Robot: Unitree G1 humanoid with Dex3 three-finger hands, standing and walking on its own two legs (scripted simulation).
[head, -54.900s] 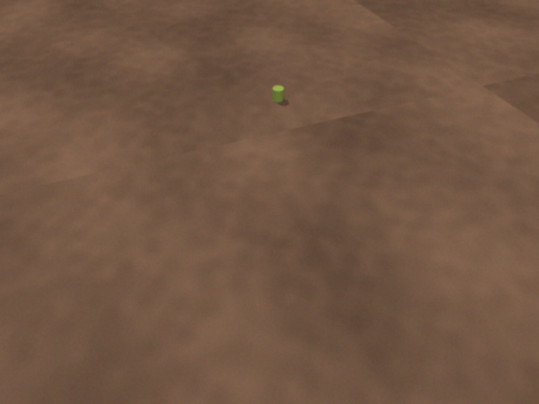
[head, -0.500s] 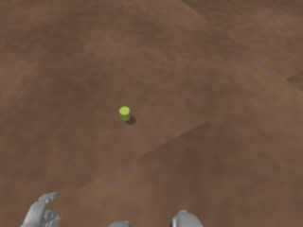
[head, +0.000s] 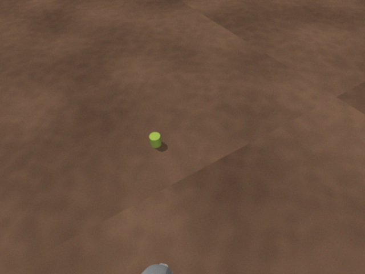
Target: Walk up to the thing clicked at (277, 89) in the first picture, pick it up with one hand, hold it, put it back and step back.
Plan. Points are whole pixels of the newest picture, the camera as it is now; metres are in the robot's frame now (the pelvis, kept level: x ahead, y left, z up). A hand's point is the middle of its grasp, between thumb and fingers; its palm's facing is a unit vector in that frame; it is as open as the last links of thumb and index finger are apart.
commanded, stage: step back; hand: left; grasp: from above
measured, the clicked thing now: (155, 140) +1.04 +0.30 -0.72
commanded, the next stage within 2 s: stand in 0.96 s
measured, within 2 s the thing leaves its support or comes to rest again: neither
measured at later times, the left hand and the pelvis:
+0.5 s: hand out of the picture +0.05 +0.26 -0.13, palm faces +0.09 -0.91 -0.40, open 7.3 cm; pelvis +0.00 -0.01 +0.00, yaw +3 degrees
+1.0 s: hand out of the picture +0.12 +0.28 -0.15, palm faces +0.06 -0.94 -0.35, open 7.3 cm; pelvis +0.04 +0.02 +0.01, yaw +2 degrees
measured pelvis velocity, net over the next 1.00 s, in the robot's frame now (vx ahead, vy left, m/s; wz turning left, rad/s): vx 0.04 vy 0.02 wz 0.04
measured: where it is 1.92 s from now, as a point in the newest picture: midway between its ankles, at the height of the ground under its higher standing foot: outside the picture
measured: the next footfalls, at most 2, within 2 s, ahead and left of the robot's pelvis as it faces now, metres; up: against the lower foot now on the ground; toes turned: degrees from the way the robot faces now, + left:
left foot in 0.10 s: +0.05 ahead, +0.14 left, +0.00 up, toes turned +1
left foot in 0.66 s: +0.12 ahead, +0.15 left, +0.00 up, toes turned +5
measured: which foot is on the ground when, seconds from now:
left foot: up 0.00-0.08, down 0.10-0.38, up 0.40-0.64, down 0.66-1.00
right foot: down 0.00-1.00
